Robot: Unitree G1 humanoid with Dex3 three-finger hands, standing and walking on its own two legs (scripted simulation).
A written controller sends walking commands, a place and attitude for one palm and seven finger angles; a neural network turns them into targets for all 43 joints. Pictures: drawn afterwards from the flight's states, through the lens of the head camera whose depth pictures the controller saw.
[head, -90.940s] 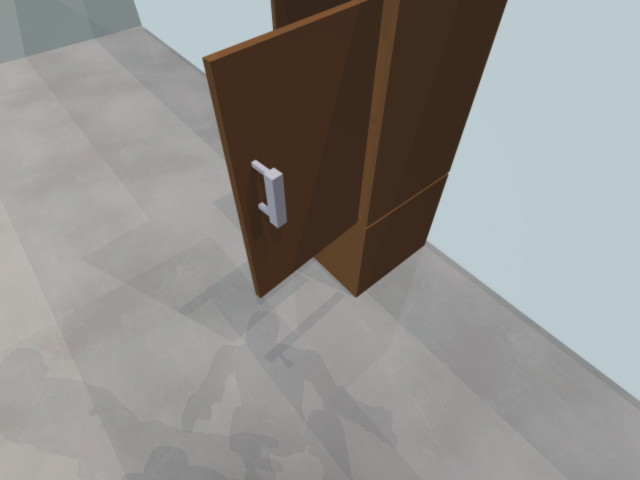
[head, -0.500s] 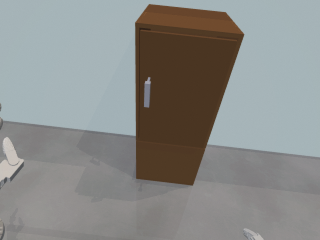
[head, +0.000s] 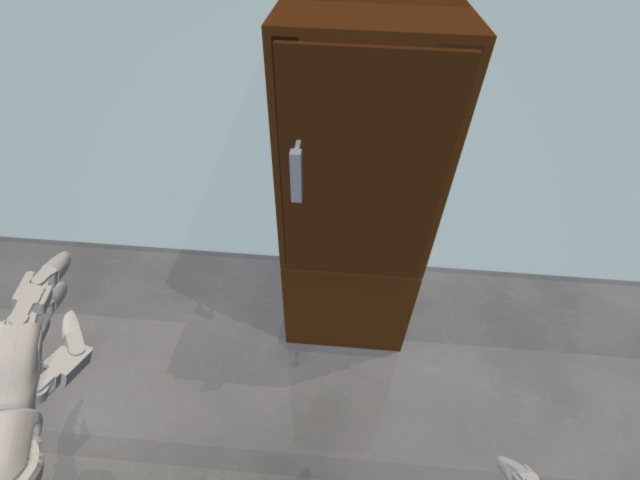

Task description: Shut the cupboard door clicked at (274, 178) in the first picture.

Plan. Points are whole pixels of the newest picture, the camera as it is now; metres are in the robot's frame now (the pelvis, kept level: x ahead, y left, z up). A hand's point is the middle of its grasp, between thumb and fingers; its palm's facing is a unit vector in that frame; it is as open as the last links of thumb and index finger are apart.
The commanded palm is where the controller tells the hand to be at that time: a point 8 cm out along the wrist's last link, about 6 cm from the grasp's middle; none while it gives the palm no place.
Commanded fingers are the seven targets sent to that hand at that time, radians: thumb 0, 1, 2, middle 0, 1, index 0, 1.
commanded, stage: let the arm hang, fingers relaxed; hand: left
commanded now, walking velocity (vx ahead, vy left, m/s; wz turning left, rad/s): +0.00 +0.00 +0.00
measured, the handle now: (297, 171) +0.72 +0.10 +0.01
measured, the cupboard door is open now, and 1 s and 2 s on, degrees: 0 0 0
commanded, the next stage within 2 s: look to check the result in 1.04 s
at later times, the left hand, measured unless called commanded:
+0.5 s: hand out of the picture -0.08 +0.16 -0.16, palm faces +0.06 -0.98 -0.19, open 7.3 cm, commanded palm none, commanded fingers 0.00 0.90 0.90 -0.20 -0.30 -0.20 -0.30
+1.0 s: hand out of the picture +0.01 +0.12 -0.16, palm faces +0.06 -0.99 -0.14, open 7.3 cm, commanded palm none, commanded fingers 0.00 0.90 0.90 -0.20 -0.30 -0.20 -0.30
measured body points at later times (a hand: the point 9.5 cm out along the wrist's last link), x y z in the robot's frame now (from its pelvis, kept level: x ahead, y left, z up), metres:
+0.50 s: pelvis +0.01 -0.02 +0.02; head +0.03 -0.01 +0.47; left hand -0.08 +0.21 -0.14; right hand +0.00 -0.25 -0.14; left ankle +0.08 +0.06 -0.72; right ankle -0.03 -0.13 -0.72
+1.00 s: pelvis +0.03 -0.03 +0.02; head +0.02 -0.03 +0.47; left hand +0.01 +0.17 -0.15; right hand +0.02 -0.24 -0.14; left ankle +0.08 +0.06 -0.72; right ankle -0.03 -0.13 -0.72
